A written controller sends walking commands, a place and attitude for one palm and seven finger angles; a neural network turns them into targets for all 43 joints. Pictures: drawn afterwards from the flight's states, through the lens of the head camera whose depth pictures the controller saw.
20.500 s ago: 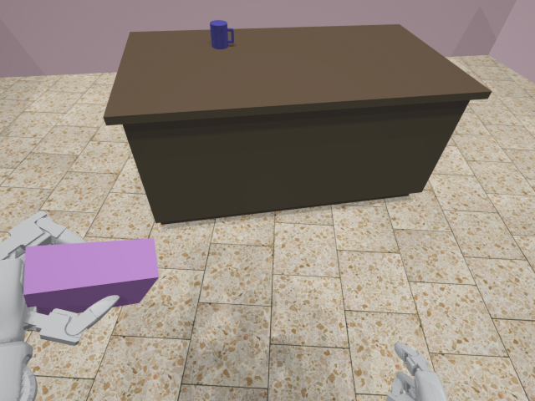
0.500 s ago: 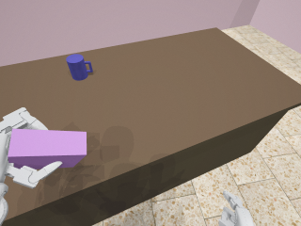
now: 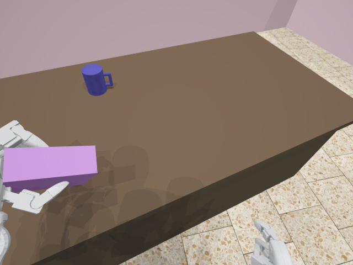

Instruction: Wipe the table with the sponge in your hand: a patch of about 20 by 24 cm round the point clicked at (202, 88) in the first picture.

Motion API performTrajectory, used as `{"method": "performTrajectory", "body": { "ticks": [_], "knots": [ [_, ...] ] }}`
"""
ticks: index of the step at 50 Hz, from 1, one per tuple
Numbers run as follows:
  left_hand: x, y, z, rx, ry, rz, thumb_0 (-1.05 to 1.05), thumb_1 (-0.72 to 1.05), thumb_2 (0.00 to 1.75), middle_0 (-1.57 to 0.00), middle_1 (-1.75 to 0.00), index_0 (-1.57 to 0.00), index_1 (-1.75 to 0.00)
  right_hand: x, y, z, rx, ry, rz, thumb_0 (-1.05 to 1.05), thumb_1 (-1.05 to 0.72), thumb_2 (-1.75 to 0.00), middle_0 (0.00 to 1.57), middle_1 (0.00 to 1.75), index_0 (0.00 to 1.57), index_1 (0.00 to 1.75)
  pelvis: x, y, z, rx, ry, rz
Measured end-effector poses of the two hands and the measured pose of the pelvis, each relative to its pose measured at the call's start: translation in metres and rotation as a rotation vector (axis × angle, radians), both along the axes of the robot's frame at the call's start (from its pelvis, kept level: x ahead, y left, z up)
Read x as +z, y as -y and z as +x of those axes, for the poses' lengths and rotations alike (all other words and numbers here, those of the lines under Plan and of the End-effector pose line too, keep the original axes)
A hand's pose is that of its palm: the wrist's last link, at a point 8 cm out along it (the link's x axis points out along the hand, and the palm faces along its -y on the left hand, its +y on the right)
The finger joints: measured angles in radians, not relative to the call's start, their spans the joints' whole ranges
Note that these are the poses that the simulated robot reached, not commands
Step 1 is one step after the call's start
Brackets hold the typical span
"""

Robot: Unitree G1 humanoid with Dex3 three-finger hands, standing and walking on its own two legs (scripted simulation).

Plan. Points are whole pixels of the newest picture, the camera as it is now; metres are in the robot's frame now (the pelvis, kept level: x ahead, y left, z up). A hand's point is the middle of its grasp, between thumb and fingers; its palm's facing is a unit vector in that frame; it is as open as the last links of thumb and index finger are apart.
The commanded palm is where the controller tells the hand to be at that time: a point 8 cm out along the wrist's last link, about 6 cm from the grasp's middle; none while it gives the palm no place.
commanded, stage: come to a stop and stand still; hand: left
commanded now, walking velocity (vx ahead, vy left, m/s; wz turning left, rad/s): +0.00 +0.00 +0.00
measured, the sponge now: (64, 168) +0.24 +0.23 +0.14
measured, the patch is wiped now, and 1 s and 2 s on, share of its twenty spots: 0.00 0.00 0.00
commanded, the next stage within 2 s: look again from close up in 0.52 s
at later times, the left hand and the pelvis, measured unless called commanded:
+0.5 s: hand (12, 175) +0.21 +0.29 +0.16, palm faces +0.36 -0.83 -0.42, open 9.2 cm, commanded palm +0.15 +0.32 +0.17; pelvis +0.00 +0.04 +0.00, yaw +1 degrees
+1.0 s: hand (36, 182) +0.20 +0.25 +0.15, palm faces +0.35 -0.85 -0.39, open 9.2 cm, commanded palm +0.15 +0.29 +0.17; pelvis -0.01 +0.01 +0.00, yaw +1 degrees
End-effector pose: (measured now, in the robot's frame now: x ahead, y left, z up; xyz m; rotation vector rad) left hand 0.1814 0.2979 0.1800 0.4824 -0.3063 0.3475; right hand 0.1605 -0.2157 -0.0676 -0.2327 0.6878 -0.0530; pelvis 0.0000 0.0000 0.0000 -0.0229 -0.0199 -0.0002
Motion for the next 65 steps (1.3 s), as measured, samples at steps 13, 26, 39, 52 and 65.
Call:
{"method": "performTrajectory", "body": {
  "ticks": [13,26,39,52,65],
  "knots": [
    [-0.017,-0.027,-0.005,-0.016,-0.049,-0.034,0.0,-0.43,1.06,-0.82,-1.4,-0.82,-1.4,0.017,-0.051,0.027,0.064,0.069,-0.007,0.01,-0.9,-0.9,0.2,0.3,0.2,0.3,0.001,-0.031,-0.001,0.013,-0.009,0.0],
    [-0.005,-0.033,-0.011,-0.023,-0.042,0.016,0.0,-0.43,1.06,-0.82,-1.4,-0.82,-1.4,0.002,-0.05,0.001,0.042,-0.017,-0.005,0.01,-0.9,-0.9,0.2,0.3,0.2,0.3,0.001,-0.038,-0.005,0.025,-0.003,0.004],
    [-0.009,-0.016,-0.021,-0.008,-0.059,0.0,0.0,-0.43,1.06,-0.82,-1.4,-0.82,-1.4,0.001,-0.021,-0.011,-0.008,-0.009,-0.018,0.01,-0.9,-0.9,0.2,0.3,0.2,0.3,0.001,-0.024,-0.012,0.019,0.001,0.004],
    [-0.012,0.006,-0.014,-0.023,-0.064,-0.032,0.0,-0.43,1.06,-0.82,-1.4,-0.82,-1.4,0.008,0.002,-0.003,-0.026,0.032,-0.024,0.01,-0.9,-0.9,0.2,0.3,0.2,0.3,0.002,-0.006,-0.009,0.011,-0.012,-0.002],
    [0.041,-0.015,0.008,0.004,0.108,0.201,0.0,-0.43,1.06,-0.82,-1.4,-0.82,-1.4,-0.003,0.003,-0.001,0.07,-0.016,-0.036,0.01,-0.9,-0.9,0.2,0.3,0.2,0.3,-0.004,0.007,-0.009,0.054,-0.035,0.006]
  ]
}}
